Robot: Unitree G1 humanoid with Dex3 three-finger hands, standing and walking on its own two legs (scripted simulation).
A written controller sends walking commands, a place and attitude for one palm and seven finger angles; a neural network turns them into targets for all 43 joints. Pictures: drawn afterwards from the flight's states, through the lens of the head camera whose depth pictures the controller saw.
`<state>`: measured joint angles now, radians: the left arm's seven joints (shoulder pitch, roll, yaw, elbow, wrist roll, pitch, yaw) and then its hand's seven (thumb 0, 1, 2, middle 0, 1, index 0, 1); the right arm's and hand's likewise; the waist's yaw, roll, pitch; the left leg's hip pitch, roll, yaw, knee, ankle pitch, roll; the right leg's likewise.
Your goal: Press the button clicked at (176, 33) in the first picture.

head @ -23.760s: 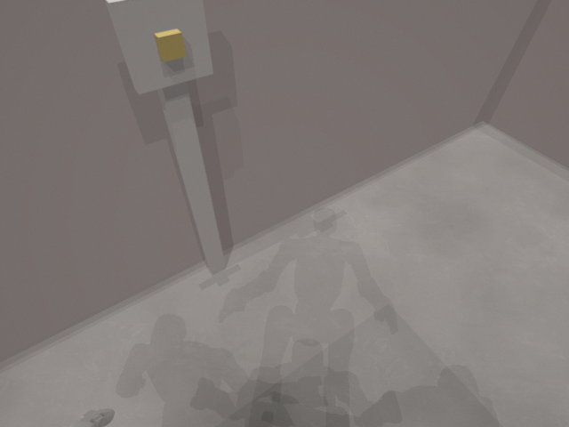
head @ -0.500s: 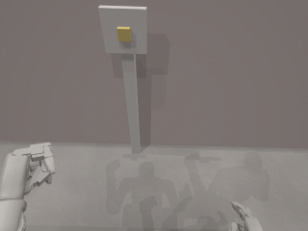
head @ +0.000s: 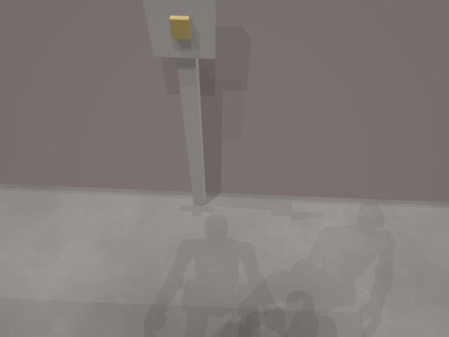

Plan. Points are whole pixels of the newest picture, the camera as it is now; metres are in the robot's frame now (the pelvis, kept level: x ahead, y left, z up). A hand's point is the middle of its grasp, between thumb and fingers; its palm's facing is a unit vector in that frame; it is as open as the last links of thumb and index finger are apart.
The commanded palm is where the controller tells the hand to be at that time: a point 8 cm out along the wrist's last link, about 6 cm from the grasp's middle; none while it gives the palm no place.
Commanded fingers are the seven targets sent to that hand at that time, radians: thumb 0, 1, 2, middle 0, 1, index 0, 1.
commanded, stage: let the arm hang, fingers relaxed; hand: left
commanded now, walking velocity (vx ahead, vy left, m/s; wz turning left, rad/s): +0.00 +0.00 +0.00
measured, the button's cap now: (180, 26) +0.80 +0.17 +0.16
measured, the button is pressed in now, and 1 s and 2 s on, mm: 0 0 0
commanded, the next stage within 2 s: stand and wait in 0.54 s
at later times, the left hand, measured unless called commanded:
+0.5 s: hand out of the picture +0.08 +0.20 -0.16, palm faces +0.00 -0.97 -0.25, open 7.3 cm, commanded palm none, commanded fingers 0.00 0.90 0.90 -0.20 -0.30 -0.20 -0.30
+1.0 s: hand out of the picture +0.10 +0.22 -0.15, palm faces -0.03 -0.94 -0.33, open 7.4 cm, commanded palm none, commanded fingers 0.00 0.90 0.90 -0.20 -0.30 -0.20 -0.30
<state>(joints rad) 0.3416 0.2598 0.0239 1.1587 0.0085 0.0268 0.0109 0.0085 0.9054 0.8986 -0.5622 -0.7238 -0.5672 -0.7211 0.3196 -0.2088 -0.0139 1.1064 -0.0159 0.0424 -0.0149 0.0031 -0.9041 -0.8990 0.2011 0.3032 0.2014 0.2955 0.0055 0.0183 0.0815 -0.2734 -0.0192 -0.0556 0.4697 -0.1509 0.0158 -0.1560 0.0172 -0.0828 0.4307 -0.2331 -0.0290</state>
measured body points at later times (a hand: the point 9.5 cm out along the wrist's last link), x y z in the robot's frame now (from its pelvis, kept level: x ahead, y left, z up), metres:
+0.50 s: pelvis +0.02 -0.01 +0.00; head +0.02 -0.01 +0.45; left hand +0.08 +0.25 -0.14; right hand +0.06 -0.26 -0.15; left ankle +0.07 +0.10 -0.74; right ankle +0.00 -0.11 -0.74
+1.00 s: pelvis +0.03 -0.02 +0.01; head +0.05 -0.03 +0.46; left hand +0.10 +0.26 -0.13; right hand +0.08 -0.30 -0.14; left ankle +0.07 +0.10 -0.74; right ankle +0.00 -0.11 -0.74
